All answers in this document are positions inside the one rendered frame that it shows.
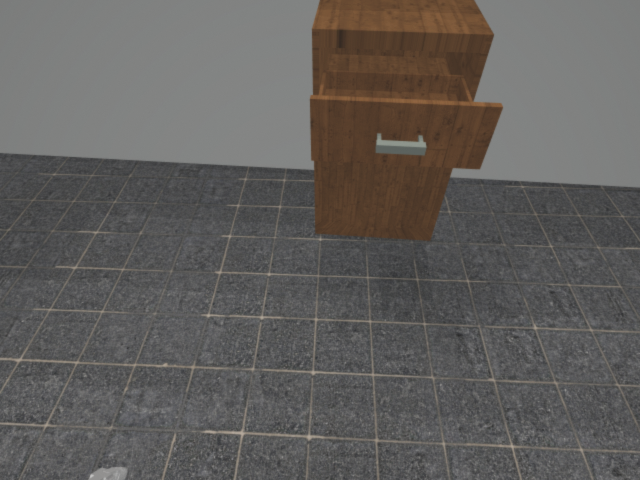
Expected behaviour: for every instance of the drawer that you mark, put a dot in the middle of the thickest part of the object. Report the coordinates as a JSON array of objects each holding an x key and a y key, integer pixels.
[{"x": 353, "y": 106}]

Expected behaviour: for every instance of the handle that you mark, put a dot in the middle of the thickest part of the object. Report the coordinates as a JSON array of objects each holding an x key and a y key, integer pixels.
[{"x": 400, "y": 147}]

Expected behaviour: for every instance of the cabinet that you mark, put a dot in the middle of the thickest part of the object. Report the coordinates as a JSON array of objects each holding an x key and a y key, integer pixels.
[{"x": 449, "y": 37}]

